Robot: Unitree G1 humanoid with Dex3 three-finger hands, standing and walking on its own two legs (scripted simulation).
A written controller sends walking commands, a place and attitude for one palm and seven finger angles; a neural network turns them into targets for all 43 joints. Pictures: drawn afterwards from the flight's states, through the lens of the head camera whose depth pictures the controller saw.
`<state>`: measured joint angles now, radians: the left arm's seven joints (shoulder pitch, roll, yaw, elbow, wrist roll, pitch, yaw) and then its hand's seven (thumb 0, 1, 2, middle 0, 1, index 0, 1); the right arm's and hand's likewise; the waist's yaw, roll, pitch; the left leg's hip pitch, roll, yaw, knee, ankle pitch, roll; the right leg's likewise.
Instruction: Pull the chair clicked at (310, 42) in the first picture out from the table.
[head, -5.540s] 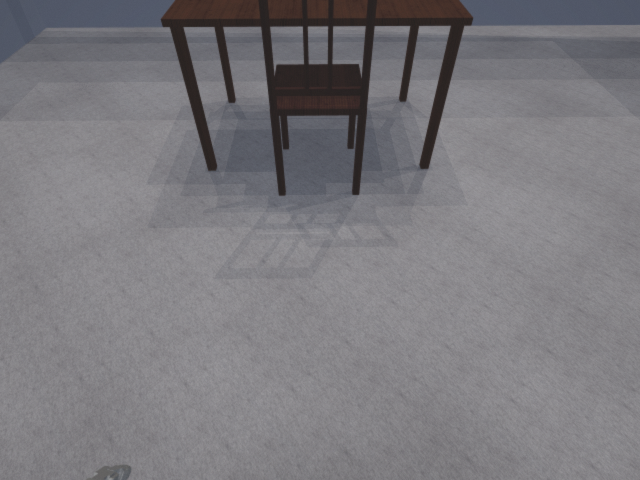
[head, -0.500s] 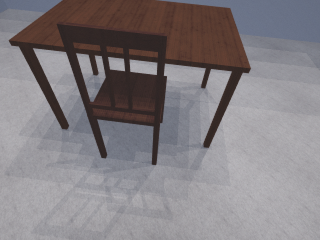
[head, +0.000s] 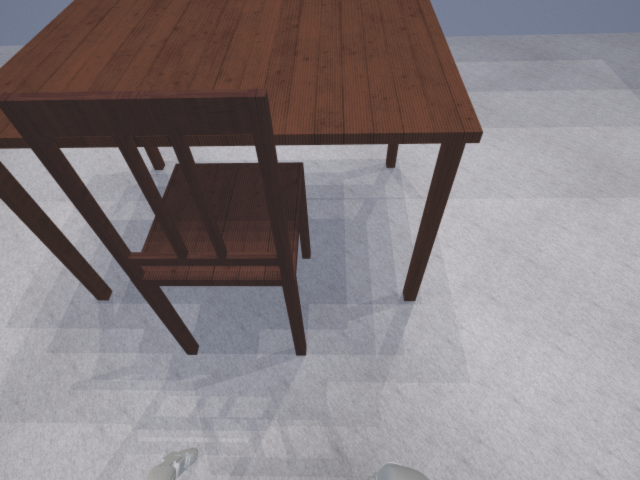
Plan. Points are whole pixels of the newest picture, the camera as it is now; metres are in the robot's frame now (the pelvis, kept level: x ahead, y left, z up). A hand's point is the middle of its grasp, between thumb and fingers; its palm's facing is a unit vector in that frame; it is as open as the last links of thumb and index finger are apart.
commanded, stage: take the last steps up to it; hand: left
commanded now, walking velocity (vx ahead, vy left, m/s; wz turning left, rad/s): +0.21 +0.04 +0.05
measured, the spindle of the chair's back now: (157, 204) +0.58 +0.33 -0.05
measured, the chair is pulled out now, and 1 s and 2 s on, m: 0.00 0.00 0.00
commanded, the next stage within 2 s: come to a stop and stand still in 0.20 s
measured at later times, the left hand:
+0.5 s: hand out of the picture +0.09 +0.20 -0.17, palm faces +0.09 -0.98 -0.16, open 7.4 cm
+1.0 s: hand out of the picture +0.12 +0.16 -0.13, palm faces -0.01 -0.97 -0.24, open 7.4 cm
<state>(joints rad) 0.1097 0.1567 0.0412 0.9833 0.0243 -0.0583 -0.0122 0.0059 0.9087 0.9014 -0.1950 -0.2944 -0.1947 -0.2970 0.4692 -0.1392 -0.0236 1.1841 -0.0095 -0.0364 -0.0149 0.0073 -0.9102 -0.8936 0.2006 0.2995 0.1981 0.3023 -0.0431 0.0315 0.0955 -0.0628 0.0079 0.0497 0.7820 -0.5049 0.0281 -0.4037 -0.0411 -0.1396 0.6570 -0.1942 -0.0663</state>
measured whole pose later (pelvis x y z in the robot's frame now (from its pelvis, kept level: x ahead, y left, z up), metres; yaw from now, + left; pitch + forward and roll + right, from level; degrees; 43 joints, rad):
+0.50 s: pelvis +0.12 +0.04 +0.02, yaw +0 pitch -1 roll -1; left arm 0.31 0.17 0.02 1.14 0.01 0.01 0.04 0.00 0.91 0.90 -0.20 -0.29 -0.19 -0.30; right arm 0.14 -0.14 0.00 1.07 -0.01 -0.03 -0.02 0.01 -0.92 -0.89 0.20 0.30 0.19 0.30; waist 0.06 -0.05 0.05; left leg -0.28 0.03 0.10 0.51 -0.21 0.03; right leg -0.15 -0.05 -0.11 0.53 -0.39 0.02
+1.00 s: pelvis +0.09 -0.02 +0.03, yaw -3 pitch -1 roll +2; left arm 0.27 0.14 0.02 1.07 0.03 0.01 0.02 0.00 0.91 0.90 -0.20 -0.29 -0.20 -0.30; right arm 0.27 -0.21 -0.05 1.09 -0.02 0.04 0.00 0.01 -0.91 -0.89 0.20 0.30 0.20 0.30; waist 0.01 0.03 0.00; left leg -0.33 0.02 0.03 0.68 -0.32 -0.02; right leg -0.17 -0.05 -0.02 0.44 -0.25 0.00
